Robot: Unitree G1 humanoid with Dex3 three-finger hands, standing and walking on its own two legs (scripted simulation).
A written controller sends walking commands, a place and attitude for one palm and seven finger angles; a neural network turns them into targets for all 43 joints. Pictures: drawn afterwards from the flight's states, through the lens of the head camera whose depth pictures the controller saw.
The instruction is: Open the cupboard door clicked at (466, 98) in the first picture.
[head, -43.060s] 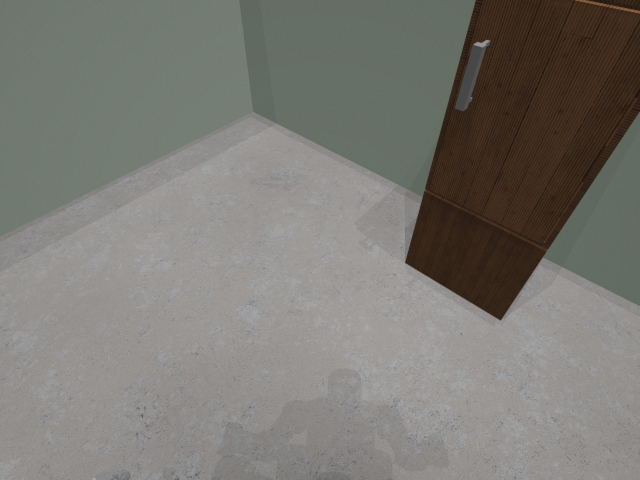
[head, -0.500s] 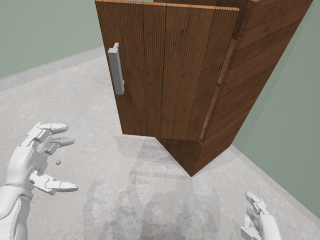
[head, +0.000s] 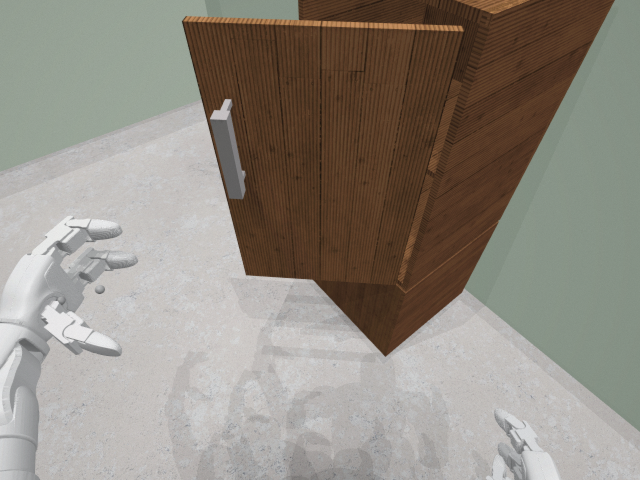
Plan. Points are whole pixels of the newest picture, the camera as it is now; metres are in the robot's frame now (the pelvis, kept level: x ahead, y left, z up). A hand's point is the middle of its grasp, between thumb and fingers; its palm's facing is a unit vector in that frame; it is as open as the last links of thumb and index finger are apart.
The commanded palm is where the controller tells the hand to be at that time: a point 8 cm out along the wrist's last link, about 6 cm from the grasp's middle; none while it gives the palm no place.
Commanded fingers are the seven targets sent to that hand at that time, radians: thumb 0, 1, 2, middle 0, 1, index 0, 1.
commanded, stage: raise the hand with hooked fingers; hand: left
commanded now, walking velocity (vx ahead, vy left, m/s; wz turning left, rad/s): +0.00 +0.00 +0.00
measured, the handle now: (232, 150) +0.59 +0.19 +0.08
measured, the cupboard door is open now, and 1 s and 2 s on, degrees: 47 47 47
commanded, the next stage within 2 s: move the hooked fingers beside the handle in 0.38 s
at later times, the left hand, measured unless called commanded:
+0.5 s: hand (104, 293) +0.29 +0.27 +0.10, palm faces +0.02 -1.00 -0.01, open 14.0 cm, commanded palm +0.26 +0.32 +0.10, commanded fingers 0.00 -0.50 0.30 -0.30 -1.20 -0.30 -1.20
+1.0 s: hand (145, 238) +0.37 +0.25 +0.10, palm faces -0.01 -1.00 +0.00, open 14.0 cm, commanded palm +0.35 +0.30 +0.10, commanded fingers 0.00 -0.50 0.30 -0.30 -1.20 -0.30 -1.20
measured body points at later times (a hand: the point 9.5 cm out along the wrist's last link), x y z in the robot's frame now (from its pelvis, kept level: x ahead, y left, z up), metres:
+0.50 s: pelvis +0.00 +0.00 +0.00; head +0.02 -0.01 +0.45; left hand +0.28 +0.33 +0.10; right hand +0.16 -0.24 -0.08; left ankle +0.00 +0.10 -0.72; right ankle +0.02 -0.12 -0.72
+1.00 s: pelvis +0.00 +0.00 +0.00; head +0.05 -0.01 +0.44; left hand +0.37 +0.31 +0.10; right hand +0.11 -0.27 -0.10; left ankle +0.00 +0.10 -0.72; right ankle +0.02 -0.12 -0.72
